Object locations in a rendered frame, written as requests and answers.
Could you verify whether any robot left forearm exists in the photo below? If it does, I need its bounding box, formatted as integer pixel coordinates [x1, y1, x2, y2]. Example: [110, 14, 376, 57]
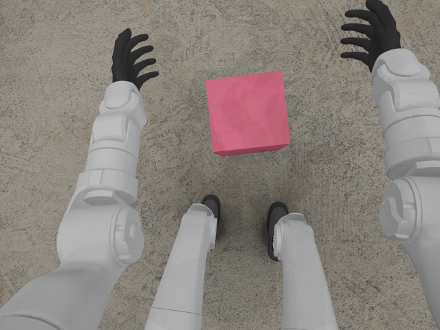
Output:
[56, 81, 147, 259]

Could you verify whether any left robot upper arm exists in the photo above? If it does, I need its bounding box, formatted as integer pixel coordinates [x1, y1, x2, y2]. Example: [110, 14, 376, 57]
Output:
[0, 203, 144, 330]

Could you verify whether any robot left shin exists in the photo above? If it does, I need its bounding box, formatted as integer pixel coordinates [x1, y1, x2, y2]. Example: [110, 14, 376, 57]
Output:
[180, 203, 213, 225]

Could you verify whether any robot right foot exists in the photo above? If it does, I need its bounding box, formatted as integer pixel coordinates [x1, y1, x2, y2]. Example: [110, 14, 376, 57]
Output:
[267, 202, 289, 261]

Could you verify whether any left robot hand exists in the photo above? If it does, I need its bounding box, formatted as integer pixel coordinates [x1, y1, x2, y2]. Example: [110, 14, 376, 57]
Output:
[111, 28, 159, 91]

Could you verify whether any right robot upper arm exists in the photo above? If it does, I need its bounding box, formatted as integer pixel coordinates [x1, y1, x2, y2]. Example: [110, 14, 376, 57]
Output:
[379, 176, 440, 330]

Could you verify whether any right robot hand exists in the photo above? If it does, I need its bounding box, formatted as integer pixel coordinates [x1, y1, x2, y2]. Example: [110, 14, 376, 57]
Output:
[340, 0, 401, 73]

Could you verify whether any carton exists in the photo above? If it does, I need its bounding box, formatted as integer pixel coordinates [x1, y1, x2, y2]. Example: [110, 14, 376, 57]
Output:
[206, 70, 290, 156]

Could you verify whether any robot right forearm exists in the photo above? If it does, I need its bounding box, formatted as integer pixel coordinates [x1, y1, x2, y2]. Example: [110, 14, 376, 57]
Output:
[371, 48, 440, 180]

